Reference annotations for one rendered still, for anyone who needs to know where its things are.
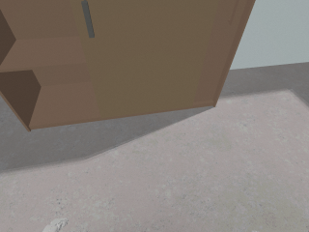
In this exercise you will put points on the wardrobe door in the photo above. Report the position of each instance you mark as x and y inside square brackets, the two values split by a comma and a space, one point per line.
[147, 55]
[220, 42]

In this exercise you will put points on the handle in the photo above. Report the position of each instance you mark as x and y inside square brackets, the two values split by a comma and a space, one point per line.
[88, 20]
[235, 13]

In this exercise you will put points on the robot left hand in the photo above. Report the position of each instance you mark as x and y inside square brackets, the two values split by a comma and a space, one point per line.
[56, 225]

